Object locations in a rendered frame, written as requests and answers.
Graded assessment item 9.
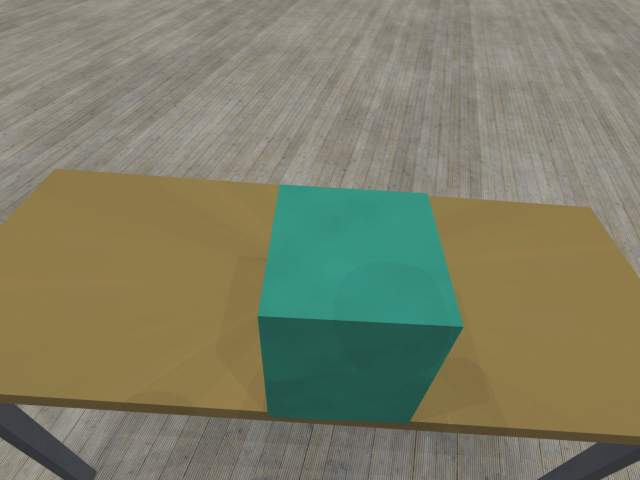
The carton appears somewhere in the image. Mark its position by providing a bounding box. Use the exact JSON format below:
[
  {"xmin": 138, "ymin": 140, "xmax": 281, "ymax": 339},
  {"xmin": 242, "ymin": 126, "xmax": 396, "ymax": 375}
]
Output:
[{"xmin": 258, "ymin": 184, "xmax": 464, "ymax": 424}]

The table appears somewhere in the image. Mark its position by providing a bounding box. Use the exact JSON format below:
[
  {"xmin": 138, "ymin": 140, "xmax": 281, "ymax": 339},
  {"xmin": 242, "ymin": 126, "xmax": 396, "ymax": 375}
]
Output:
[{"xmin": 0, "ymin": 169, "xmax": 640, "ymax": 480}]

